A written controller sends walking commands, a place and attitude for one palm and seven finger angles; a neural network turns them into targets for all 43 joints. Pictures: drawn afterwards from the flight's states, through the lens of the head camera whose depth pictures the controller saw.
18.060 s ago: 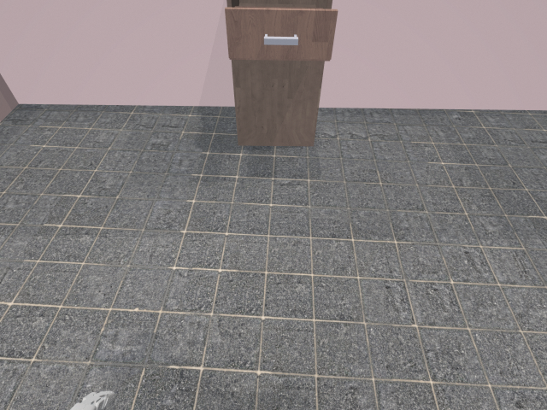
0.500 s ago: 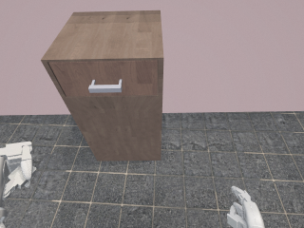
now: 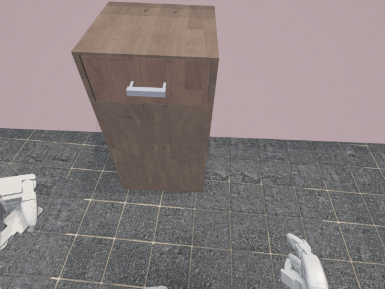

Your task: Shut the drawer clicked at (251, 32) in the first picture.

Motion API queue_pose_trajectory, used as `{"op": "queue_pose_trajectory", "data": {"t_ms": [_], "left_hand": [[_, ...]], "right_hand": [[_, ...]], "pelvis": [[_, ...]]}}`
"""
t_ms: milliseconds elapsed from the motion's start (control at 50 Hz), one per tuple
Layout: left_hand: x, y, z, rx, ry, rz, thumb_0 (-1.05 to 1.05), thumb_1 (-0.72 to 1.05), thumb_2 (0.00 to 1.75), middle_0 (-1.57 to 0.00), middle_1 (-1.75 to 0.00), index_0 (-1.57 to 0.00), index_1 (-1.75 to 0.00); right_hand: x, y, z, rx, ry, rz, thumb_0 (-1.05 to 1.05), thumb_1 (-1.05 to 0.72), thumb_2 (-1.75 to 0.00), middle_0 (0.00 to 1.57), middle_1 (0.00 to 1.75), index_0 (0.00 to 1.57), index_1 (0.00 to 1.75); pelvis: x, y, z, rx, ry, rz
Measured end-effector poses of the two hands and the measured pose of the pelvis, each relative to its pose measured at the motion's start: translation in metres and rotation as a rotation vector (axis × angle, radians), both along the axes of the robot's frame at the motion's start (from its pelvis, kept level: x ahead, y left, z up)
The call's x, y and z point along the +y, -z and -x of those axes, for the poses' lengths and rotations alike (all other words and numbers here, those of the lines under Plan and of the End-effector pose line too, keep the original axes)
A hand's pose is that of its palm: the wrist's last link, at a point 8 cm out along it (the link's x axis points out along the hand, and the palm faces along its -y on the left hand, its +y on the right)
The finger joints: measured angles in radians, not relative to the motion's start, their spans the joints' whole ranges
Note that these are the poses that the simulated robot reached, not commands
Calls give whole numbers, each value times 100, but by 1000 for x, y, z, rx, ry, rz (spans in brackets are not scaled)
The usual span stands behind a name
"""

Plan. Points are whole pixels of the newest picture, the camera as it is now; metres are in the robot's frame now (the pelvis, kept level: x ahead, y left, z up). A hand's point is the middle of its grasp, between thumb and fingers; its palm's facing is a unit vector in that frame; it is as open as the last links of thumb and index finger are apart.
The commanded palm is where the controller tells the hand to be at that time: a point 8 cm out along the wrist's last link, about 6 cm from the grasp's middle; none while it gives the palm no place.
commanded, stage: step back with the hand held close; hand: left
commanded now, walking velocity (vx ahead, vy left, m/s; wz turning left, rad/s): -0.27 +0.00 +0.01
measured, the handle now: (147, 88) +0.71 +0.21 -0.01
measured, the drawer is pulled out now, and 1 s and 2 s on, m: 0.00 0.00 0.00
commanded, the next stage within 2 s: stop stepping back and stand still in 0.52 s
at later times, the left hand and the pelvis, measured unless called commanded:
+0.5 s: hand out of the picture +0.10 +0.24 +0.18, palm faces +0.29 -0.82 -0.49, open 3.2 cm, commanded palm +0.04 +0.29 +0.19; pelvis -0.08 +0.00 +0.00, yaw +2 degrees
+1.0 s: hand out of the picture -0.03 +0.33 +0.21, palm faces +0.44 -0.83 -0.34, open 3.2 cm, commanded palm -0.06 +0.37 +0.19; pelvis -0.18 +0.08 -0.02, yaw +2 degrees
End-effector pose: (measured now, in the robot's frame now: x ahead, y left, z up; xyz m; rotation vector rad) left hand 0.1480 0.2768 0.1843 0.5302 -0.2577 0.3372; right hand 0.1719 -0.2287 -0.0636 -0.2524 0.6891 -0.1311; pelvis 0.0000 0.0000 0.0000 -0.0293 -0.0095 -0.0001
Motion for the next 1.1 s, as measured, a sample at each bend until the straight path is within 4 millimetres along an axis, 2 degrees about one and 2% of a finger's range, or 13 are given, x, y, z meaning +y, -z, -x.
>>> {"op": "queue_pose_trajectory", "data": {"t_ms": [100, 200, 260, 360, 500, 640, 760, 840, 900, 940, 1020, 1060, 1100], "left_hand": [[4, 1, 8, -36, 37, 17, 2, 88, 90, -140, -160, -141, -159], [12, -13, 20, -57, 39, -72, 2, 88, 90, -140, -160, -140, -159], [12, -18, 34, -71, 24, -124, 2, 88, 90, -140, -160, -140, -159], [4, -6, 53, -3, 45, -76, 1, 88, 90, -140, -160, -140, -159], [1, -12, 86, -32, 121, -67, 2, 88, 90, -140, -160, -140, -159], [42, -15, 108, -159, 78, -41, 1, 88, 90, -141, -160, -141, -159], [71, -2, 120, -76, 34, 11, 1, 88, 90, -140, -160, -141, -159], [66, -16, 160, -56, 74, -15, 2, 89, 90, -140, -160, -140, -159], [56, -22, 197, -111, 128, -83, 2, 89, 90, -140, -160, -140, -159], [61, -26, 210, -186, 150, -83, 2, 88, 90, -141, -160, -140, -159], [103, -23, 212, -367, 46, -11, 1, 88, 90, -141, -160, -141, -159], [123, -14, 201, -361, -27, 62, 1, 88, 90, -141, -160, -141, -159], [131, -7, 188, -279, -51, 98, 1, 88, 90, -141, -160, -141, -160]], "right_hand": [[-7, 2, 35, 43, 43, 49, 1, -90, -90, 21, 30, 20, 30], [-6, 1, 63, 63, 67, 42, 1, -90, -90, 20, 30, 20, 30], [-5, 5, 68, 64, 40, 32, 1, -90, -90, 20, 30, 20, 30], [-5, 15, 70, 85, -6, 20, 1, -90, -90, 20, 30, 20, 30], [2, 0, 81, 8, 7, 17, 1, -90, -90, 20, 30, 20, 30], [18, -10, 99, -30, 30, 75, 1, -90, -90, 20, 30, 20, 30], [52, -17, 128, -6, -13, 61, 1, -91, -90, 20, 30, 20, 30], [76, -22, 150, -10, -75, 27, 1, -90, -90, 20, 30, 20, 30], [83, -9, 162, -47, -94, 25, 1, -90, -90, 21, 30, 20, 30], [87, 0, 175, -21, -69, 36, 1, -90, -90, 21, 30, 20, 30], [98, 9, 202, 9, -36, 66, 1, -90, -90, 21, 30, 20, 30], [106, 11, 215, 0, -15, 51, 1, -90, -90, 21, 30, 20, 30], [116, 7, 233, 0, 0, 14, 1, -90, -90, 20, 30, 20, 30]], "pelvis": [[7, 1, 16, -2, 1, 18], [5, -3, 28, 17, -45, 42], [0, 0, 33, 61, -61, 31], [-2, 1, 61, 62, -39, 32], [5, 1, 83, 10, -36, 44], [34, 5, 95, -23, -42, 68], [49, -5, 132, -4, -55, 91], [53, -8, 156, 21, -64, 74], [61, 13, 174, 18, 5, 16], [70, 18, 179, -8, -2, 40], [87, 26, 183, -2, -37, 37], [95, 24, 195, -21, -23, 23], [99, 14, 207, -38, -9, 21]]}}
